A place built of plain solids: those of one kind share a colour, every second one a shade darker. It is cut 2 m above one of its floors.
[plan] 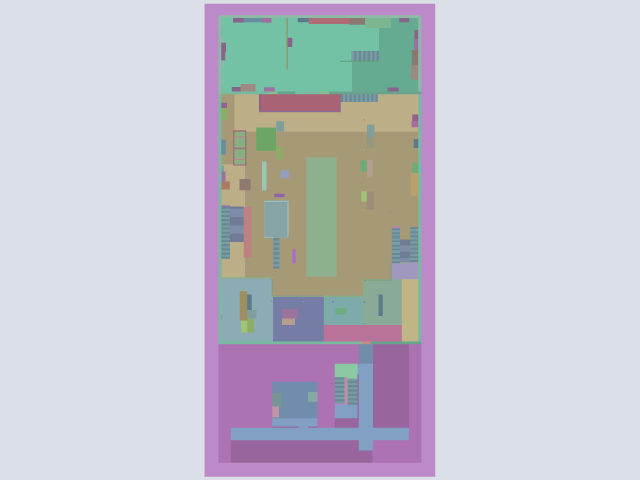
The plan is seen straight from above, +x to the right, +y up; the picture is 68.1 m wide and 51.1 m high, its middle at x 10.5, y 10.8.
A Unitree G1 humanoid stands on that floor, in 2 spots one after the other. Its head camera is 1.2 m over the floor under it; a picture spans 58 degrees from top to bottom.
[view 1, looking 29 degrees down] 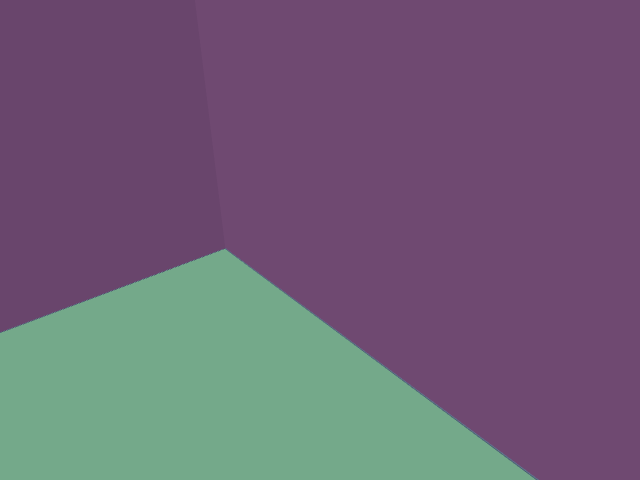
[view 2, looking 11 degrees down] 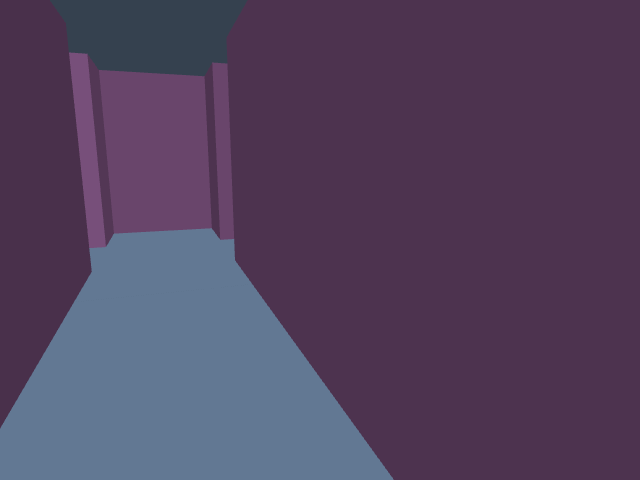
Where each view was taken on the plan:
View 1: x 13.97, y -3.34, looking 139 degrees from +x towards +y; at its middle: wall_house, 1.68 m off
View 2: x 15.38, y -4.23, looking -110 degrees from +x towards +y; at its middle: wall_house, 2.23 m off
